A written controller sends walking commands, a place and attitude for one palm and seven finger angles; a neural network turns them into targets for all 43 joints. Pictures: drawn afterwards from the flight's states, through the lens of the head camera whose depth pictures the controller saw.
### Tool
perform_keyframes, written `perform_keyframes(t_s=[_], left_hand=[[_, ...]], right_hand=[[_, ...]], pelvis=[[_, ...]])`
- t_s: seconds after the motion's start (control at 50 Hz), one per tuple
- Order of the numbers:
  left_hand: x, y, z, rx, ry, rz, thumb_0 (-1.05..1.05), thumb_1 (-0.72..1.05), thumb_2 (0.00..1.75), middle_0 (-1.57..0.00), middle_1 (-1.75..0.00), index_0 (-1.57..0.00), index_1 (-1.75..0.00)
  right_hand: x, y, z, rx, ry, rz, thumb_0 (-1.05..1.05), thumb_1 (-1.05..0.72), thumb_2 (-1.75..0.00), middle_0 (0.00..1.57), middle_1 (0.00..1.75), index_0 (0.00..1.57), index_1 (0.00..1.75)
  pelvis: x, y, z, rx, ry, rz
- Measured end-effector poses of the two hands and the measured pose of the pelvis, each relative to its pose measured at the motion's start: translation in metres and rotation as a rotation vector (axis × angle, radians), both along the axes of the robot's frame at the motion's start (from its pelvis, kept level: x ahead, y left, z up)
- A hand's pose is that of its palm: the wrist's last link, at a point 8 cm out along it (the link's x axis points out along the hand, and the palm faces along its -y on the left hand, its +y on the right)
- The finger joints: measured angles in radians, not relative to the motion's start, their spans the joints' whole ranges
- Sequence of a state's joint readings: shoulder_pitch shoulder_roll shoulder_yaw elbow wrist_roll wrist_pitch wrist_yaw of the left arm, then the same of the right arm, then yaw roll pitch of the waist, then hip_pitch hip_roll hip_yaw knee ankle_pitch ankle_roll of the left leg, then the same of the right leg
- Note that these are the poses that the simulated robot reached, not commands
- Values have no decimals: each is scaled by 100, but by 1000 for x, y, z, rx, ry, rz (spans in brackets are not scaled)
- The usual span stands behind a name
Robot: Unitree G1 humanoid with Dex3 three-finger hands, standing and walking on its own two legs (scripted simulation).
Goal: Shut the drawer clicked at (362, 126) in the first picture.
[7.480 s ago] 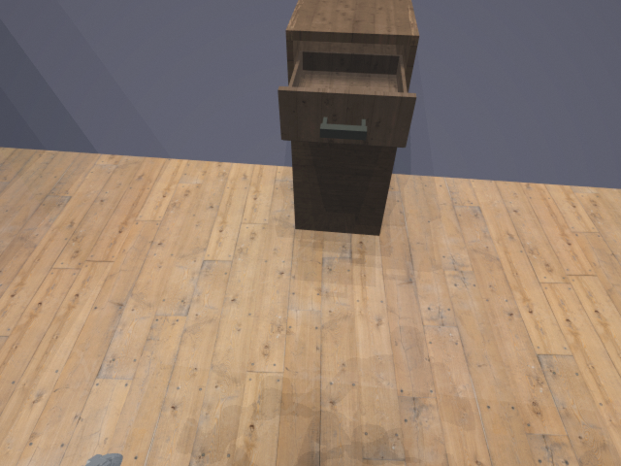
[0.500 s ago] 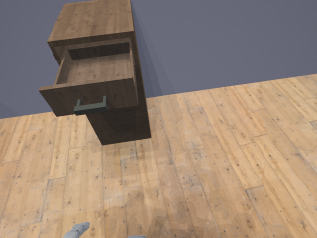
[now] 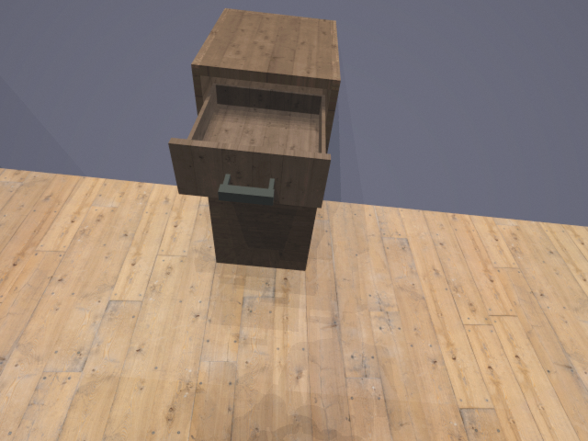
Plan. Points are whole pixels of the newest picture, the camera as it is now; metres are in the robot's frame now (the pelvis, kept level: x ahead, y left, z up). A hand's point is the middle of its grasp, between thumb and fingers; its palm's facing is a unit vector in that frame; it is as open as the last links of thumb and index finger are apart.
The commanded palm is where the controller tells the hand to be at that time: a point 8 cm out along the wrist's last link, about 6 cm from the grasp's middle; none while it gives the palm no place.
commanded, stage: take the last steps up to it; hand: left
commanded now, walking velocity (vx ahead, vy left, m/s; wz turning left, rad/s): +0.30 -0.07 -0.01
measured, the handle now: (248, 187) +0.60 +0.14 -0.03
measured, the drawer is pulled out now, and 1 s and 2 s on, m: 0.29 0.29 0.29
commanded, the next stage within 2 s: come to a stop and stand still in 0.74 s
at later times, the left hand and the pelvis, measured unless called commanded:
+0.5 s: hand (234, 380) +0.25 +0.11 -0.17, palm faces +0.00 -0.98 -0.19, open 7.4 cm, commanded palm none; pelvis +0.13 -0.06 -0.02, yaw +0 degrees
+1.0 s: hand (227, 397) +0.23 +0.12 -0.18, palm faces +0.09 -0.98 -0.16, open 7.4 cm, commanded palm none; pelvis +0.26 -0.04 +0.00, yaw +0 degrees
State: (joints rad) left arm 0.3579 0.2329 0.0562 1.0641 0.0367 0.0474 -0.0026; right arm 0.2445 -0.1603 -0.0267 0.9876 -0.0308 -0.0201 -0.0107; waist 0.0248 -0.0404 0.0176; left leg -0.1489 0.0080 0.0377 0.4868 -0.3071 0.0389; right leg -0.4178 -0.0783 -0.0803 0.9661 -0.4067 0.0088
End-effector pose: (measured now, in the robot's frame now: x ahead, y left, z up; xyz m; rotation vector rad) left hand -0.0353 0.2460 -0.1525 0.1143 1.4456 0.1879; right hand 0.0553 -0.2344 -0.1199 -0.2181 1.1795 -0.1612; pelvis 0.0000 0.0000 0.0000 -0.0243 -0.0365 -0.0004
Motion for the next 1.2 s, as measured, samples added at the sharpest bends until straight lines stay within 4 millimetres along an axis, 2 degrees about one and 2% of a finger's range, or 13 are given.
perform_keyframes(t_s=[0.1,0.2,0.32,0.42,0.46,0.5,0.56,0.64,0.76,0.84,0.94,1.04,1.2], left_hand=[[29,3,8,-14,-46,-6,1,91,90,-19,-30,-19,-30],[79,-5,11,-16,-87,-38,1,91,90,-19,-30,-19,-30],[170,-32,14,-15,-170,-119,1,91,90,-19,-30,-19,-30],[255,-65,11,3,-307,-172,1,91,90,-19,-30,-19,-30],[273,-76,11,9,-352,-158,1,91,90,-19,-30,-20,-30],[277,-83,14,9,-357,-133,0,91,90,-20,-30,-20,-30],[272,-89,18,19,-321,-82,0,92,90,-20,-30,-20,-30],[263,-78,21,55,-261,-49,-2,96,90,-20,-30,-20,-30],[239,-72,9,18,-121,3,-1,94,90,-20,-30,-20,-30],[227,-68,-10,-23,-25,46,0,92,90,-20,-30,-20,-30],[240,-71,-8,-37,33,43,1,92,90,-20,-30,-20,-30],[269,-80,-1,-27,2,25,1,91,90,-19,-30,-19,-30],[301,-98,6,33,-63,-11,1,91,90,-20,-30,-20,-30]], right_hand=[[-32,11,0,12,105,-45,1,-92,-90,20,30,20,30],[-62,17,-6,42,219,-113,1,-91,-90,20,30,20,30],[-84,13,-14,86,349,-195,1,-91,-90,20,30,20,30],[-77,-5,-31,125,445,-229,1,-90,-90,20,30,20,30],[-60,-17,-37,128,457,-218,1,-90,-90,20,30,20,30],[-31,-31,-38,119,427,-197,1,-91,-90,20,30,20,30],[30,-49,-36,95,319,-154,1,-91,-90,20,30,20,30],[118,-62,-27,74,149,-97,1,-91,-90,20,29,20,30],[230,-52,-13,63,-36,-2,1,-91,-90,19,29,19,30],[281,-35,-13,45,-106,43,1,-91,-90,20,29,19,30],[291,-22,-12,44,-76,29,0,-91,-90,20,29,20,30],[291,-35,-15,34,-12,-1,-1,-94,-90,20,30,20,30],[275,-67,-36,77,72,-50,0,-93,-90,20,30,20,30]], pelvis=[[16,6,8,1,4,10],[38,2,8,16,10,3],[73,-16,2,31,18,-11],[112,-45,-16,39,22,-8],[123,-53,-19,25,11,1],[134,-58,-16,18,6,9],[152,-63,-8,14,7,16],[175,-66,-1,12,13,25],[210,-57,-1,3,5,21],[237,-44,-12,-2,-5,18],[257,-41,-7,22,-8,6],[266,-47,-3,35,-5,10],[269,-75,-9,48,3,14]])
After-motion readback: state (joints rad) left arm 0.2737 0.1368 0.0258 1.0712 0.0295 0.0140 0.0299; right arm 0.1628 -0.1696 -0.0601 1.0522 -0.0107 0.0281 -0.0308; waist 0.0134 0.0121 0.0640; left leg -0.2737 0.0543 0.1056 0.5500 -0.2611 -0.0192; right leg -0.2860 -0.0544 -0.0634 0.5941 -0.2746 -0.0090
